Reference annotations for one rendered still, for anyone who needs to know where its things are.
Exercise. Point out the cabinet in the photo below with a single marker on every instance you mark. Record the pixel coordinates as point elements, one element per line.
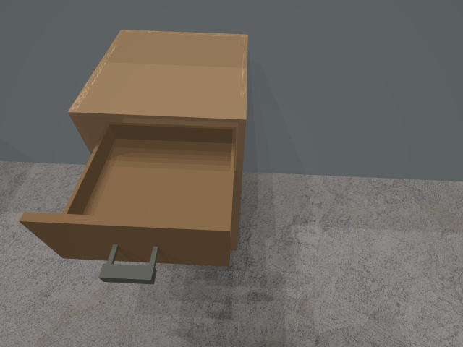
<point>177,78</point>

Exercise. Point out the drawer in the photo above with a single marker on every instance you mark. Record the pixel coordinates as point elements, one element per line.
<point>149,185</point>

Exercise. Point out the handle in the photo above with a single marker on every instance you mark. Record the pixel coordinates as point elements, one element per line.
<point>115,273</point>

